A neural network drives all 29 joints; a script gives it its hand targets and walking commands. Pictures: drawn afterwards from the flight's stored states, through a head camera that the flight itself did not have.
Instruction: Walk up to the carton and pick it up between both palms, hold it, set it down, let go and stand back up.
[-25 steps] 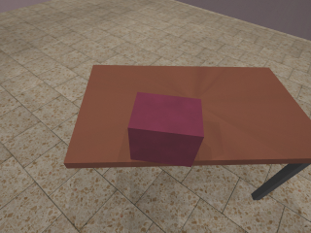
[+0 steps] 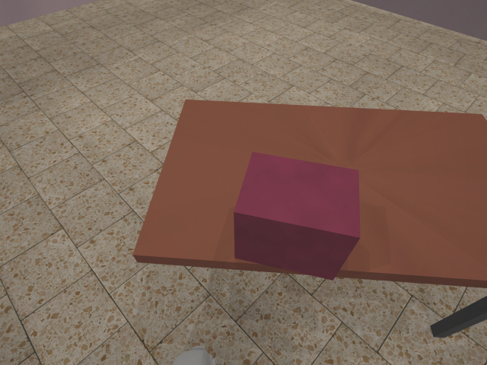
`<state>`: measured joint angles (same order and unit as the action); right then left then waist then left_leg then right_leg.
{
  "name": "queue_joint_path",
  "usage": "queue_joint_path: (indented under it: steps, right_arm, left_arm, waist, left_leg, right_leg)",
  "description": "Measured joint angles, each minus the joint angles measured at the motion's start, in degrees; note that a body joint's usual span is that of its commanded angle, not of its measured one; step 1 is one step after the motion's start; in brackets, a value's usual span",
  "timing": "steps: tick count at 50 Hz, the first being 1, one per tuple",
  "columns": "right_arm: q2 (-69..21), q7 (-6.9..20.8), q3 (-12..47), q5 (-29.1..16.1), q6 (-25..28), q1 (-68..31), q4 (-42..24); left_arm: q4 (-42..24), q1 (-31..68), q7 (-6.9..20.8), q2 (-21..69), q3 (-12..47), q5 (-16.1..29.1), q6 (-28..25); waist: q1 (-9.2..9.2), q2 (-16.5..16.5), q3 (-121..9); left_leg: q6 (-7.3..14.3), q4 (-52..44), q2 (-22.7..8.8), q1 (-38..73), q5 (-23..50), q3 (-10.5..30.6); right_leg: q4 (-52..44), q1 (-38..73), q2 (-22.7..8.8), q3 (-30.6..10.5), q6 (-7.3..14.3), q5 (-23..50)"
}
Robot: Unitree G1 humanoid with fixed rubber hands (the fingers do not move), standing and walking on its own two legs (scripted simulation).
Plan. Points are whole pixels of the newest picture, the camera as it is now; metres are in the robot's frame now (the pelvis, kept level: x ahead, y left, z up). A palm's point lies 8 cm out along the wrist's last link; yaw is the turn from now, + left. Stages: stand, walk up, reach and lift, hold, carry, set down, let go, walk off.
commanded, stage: walk up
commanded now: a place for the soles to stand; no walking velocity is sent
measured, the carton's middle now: (293, 216) +0.43 -0.10 -0.07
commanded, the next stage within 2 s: stand in 1.42 s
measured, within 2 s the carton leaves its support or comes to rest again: neither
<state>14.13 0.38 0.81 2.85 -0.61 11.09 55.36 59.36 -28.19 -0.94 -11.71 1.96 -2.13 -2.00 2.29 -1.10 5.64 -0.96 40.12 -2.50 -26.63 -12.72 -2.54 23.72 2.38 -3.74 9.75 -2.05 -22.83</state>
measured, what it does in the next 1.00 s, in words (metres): steps on the spot: left foot, then right foot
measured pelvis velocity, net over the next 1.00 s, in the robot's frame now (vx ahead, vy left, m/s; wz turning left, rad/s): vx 0.01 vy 0.03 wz -0.21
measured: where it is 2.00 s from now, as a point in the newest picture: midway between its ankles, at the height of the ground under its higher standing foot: outside the picture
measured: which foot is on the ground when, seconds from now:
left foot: up 0.00-0.02, down 0.04-0.48, up 0.50-0.70, down 0.72-1.00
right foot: down 0.00-0.06, up 0.08-0.42, down 0.44-1.00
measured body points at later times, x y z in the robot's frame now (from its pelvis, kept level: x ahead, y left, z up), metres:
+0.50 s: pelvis +0.00 +0.01 -0.01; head +0.01 -0.01 +0.44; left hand +0.06 +0.27 -0.14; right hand +0.05 -0.26 -0.16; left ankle +0.11 +0.12 -0.72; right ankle +0.00 -0.09 -0.73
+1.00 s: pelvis +0.01 +0.03 +0.01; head +0.01 +0.03 +0.46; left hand +0.09 +0.26 -0.14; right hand -0.02 -0.21 -0.14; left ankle +0.04 +0.14 -0.73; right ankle +0.00 -0.09 -0.73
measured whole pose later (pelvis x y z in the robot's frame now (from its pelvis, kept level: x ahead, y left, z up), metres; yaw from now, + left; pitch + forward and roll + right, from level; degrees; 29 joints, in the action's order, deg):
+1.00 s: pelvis +0.01 +0.03 +0.01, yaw -12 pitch -2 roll +0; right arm 11.2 -0.5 2.8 0.1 0.6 15.2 61.8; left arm 58.8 -15.7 -0.9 -12.4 2.0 -0.2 -1.1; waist -0.4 0.7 1.1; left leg 0.2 25.0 0.1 -10.6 -13.0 -0.7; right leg 25.9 -11.4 0.6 -1.2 0.4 -13.0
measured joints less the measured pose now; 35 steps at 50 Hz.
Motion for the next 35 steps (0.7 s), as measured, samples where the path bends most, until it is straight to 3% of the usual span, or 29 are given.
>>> queue_joint_path:
  steps: [2, 4, 7, 9, 17, 22, 24, 26, 29, 33, 35]
  right_arm:
    - [-0.5, -0.1, -0.1, -0.2, 0.8, -0.9, -0.8]
    - [-1.5, -0.5, -0.4, -0.3, 1.5, -1.6, -1.2]
    - [-3.0, -1.6, 0.0, -2.9, 0.1, -2.1, -1.4]
    - [-3.4, -2.2, 0.4, -3.3, -1.0, -2.0, -1.3]
    - [-1.7, -3.0, -0.5, -1.9, -1.6, -2.4, -0.9]
    - [0.5, -2.8, -0.9, -1.2, -2.8, -3.8, -0.5]
    - [1.4, -2.3, -1.0, -1.3, -3.4, -4.0, -0.1]
    - [1.9, -1.9, -1.1, -1.3, -3.9, -3.4, 0.0]
    - [2.1, -1.5, -0.9, -1.2, -3.5, -2.6, 0.7]
    - [1.5, -1.5, -0.1, -0.9, -2.4, -0.6, 2.3]
    - [0.9, -1.6, 0.3, -1.1, -1.9, 0.3, 2.9]
  left_arm:
    - [0.2, -1.2, 0.3, -0.1, 0.0, 0.1, 0.4]
    - [0.4, -0.6, 0.6, -0.7, 0.2, 0.2, 1.3]
    - [-1.0, 1.4, -0.1, -1.0, 0.2, 0.9, 3.5]
    - [-1.9, 2.7, -0.4, -0.8, 0.1, 1.1, 3.9]
    - [-6.1, 7.0, -0.5, -1.2, -2.7, 0.4, 3.1]
    - [-8.3, 7.9, 0.1, -1.8, -4.7, 0.8, 2.5]
    - [-8.4, 8.0, 0.1, -1.1, -5.0, 1.3, 2.6]
    - [-8.1, 7.8, -0.4, -0.5, -4.7, 2.2, 2.7]
    - [-7.4, 7.6, -1.1, 0.3, -4.3, 2.4, 2.7]
    - [-7.4, 8.4, -0.7, 0.7, -3.5, 1.4, 1.8]
    - [-7.3, 9.5, -0.4, 0.6, -2.9, 0.9, 1.6]
  waist:
    - [0.33, 0.1, 1.0]
    - [0.25, 1.5, 2.6]
    - [0.11, 2.4, 3.6]
    - [-0.6, 2.2, 3.0]
    - [-2.19, 0.8, 1.5]
    - [-1.78, 0.3, 0.1]
    - [-1.45, -1.0, -0.2]
    - [-0.95, -1.1, -0.9]
    - [-1.32, -1.5, -1.6]
    - [-1.94, -1.7, -2.3]
    - [-2.27, -1.8, -2.3]
  left_leg:
    - [1.2, -4.9, 0.2, 3.1, 5.9, -0.5]
    - [3.0, -4.8, 1.6, 4.5, 3.1, -1.7]
    - [3.9, -5.2, 1.8, 6.0, 2.4, -3.4]
    - [4.0, -8.3, 1.5, 7.4, 4.0, -4.4]
    - [4.3, -9.6, -0.7, 7.7, 4.7, -7.5]
    - [2.9, -5.0, -3.0, 5.2, 2.8, -9.4]
    - [1.9, -1.0, -3.6, 3.4, -5.9, -7.6]
    - [1.2, 5.3, -1.6, 1.7, -12.8, -3.8]
    - [0.5, 10.7, 0.3, 1.3, -12.8, 0.1]
    - [-0.5, 2.4, 0.6, 6.8, -12.2, 1.9]
    - [-0.3, -6.0, 0.7, 11.1, -7.3, 2.0]
  right_leg:
    - [5.0, -0.9, -0.9, -0.7, -0.8, -3.1]
    - [14.3, -4.2, -2.5, -3.1, 0.3, -6.3]
    - [29.0, -12.0, -0.6, -8.0, 1.5, -13.1]
    - [31.9, -16.0, 0.8, -8.9, 1.7, -13.8]
    - [29.7, -22.9, 2.7, -9.2, 0.9, -7.9]
    - [16.6, -18.1, 2.8, -8.6, 2.5, 0.8]
    - [16.2, -18.4, 4.1, -8.6, 3.6, 3.1]
    - [15.2, -18.4, 4.4, -9.5, 4.0, 3.3]
    - [10.6, -17.5, 4.9, -10.5, 4.0, 5.9]
    - [7.2, -17.2, 5.9, -10.9, 4.2, 8.0]
    - [7.9, -17.5, 6.1, -10.6, 4.0, 7.6]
